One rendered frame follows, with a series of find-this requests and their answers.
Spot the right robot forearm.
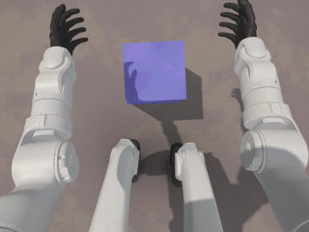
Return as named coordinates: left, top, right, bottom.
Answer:
left=233, top=37, right=309, bottom=166

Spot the left robot thigh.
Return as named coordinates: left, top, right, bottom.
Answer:
left=88, top=144, right=140, bottom=232

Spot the right robot hand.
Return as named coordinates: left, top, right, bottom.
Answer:
left=217, top=0, right=257, bottom=49

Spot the robot thigh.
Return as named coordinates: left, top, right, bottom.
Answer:
left=175, top=148, right=224, bottom=232
left=88, top=144, right=140, bottom=232

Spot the left robot forearm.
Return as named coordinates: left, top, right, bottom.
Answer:
left=12, top=46, right=77, bottom=180

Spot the right robot thigh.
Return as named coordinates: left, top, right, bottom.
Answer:
left=175, top=148, right=224, bottom=232

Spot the robot right upper arm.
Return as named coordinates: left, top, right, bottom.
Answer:
left=239, top=128, right=309, bottom=232

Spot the robot left upper arm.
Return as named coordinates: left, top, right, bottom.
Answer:
left=0, top=139, right=79, bottom=232

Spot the carton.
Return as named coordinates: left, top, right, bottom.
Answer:
left=123, top=41, right=186, bottom=105

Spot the left robot hand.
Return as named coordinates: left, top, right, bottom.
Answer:
left=49, top=4, right=89, bottom=56

